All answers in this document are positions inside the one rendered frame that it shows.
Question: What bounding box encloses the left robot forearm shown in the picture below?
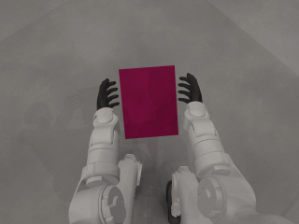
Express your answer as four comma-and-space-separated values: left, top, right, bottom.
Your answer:
68, 107, 121, 222

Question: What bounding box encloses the carton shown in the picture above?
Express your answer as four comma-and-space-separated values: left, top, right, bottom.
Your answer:
119, 65, 178, 139

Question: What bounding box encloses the robot left hand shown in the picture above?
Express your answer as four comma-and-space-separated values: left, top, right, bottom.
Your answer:
96, 78, 120, 110

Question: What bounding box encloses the right robot upper arm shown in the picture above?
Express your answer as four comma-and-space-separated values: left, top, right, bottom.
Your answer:
196, 174, 295, 224

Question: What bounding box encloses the left robot upper arm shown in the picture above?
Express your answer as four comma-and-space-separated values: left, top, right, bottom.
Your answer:
68, 184, 127, 224

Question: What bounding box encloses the right robot forearm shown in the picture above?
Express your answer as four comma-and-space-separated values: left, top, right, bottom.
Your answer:
182, 101, 246, 180

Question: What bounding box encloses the robot right hand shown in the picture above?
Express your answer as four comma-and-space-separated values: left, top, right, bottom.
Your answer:
178, 73, 203, 104

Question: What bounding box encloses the robot thigh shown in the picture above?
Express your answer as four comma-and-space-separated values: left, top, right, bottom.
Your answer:
171, 170, 213, 224
116, 159, 142, 224

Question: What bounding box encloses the left robot thigh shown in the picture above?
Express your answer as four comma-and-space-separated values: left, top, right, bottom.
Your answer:
116, 159, 142, 224

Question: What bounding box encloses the right robot thigh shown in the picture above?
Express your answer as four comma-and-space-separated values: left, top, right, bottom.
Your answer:
171, 170, 213, 224

